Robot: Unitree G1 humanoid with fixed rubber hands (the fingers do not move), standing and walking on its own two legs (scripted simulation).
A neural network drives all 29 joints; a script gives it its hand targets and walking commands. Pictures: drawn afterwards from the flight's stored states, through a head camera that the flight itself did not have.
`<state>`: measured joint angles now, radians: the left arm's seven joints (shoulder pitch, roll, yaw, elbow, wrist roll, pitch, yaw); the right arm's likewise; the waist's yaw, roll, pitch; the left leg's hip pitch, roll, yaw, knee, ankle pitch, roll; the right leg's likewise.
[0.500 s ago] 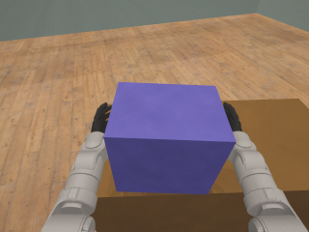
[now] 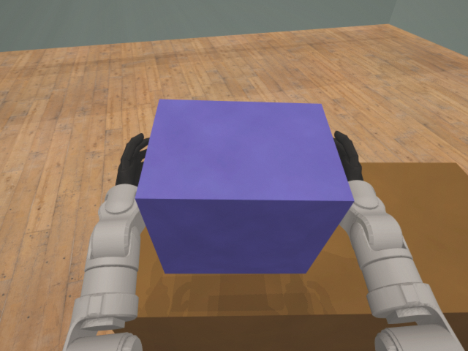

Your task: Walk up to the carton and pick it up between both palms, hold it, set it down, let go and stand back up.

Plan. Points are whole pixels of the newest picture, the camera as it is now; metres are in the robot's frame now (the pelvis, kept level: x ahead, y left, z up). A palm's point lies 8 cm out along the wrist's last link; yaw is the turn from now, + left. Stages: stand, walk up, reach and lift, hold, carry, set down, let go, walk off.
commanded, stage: reach and lift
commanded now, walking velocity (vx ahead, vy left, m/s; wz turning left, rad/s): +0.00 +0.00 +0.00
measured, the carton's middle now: (238, 193) +0.38 +0.02 +0.11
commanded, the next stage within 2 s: hold in 0.76 s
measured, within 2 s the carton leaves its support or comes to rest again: neither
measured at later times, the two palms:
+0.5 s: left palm (132, 204) +0.31 +0.18 +0.15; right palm (367, 208) +0.32 -0.17 +0.15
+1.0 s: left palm (126, 157) +0.35 +0.19 +0.21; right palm (363, 165) +0.36 -0.16 +0.20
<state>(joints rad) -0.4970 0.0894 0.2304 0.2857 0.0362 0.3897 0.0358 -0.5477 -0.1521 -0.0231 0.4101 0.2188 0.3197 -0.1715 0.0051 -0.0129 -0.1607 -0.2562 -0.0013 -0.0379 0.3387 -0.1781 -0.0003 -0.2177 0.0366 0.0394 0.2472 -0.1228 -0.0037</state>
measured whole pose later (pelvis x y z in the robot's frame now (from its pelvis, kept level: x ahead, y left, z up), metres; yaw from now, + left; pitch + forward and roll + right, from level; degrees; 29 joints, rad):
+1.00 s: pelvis -0.01 +0.00 +0.00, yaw +0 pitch +1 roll -1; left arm -0.60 0.09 0.26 0.17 0.12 0.54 -0.01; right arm -0.61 -0.15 -0.07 0.35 0.22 0.37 -0.17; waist -0.01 -0.01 -0.11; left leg -0.17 0.00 -0.04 0.31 -0.15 0.00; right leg -0.14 0.03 0.04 0.23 -0.11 0.00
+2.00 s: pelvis -0.01 +0.00 +0.00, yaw +0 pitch +0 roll -1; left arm -0.50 0.04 0.27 -0.08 0.21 0.70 -0.08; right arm -0.51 -0.15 -0.04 0.19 0.23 0.40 -0.18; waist -0.02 -0.02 -0.10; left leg -0.13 0.00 -0.04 0.30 -0.16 0.00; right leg -0.10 0.03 0.04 0.23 -0.11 0.00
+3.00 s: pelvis -0.03 +0.00 +0.00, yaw +0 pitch -3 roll -1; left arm -0.53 0.04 0.28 0.02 0.25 0.77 -0.10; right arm -0.54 -0.14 -0.04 0.29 0.20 0.47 -0.15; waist -0.03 -0.03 -0.02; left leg -0.10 -0.01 -0.04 0.30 -0.14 0.00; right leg -0.07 0.03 0.04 0.23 -0.10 0.00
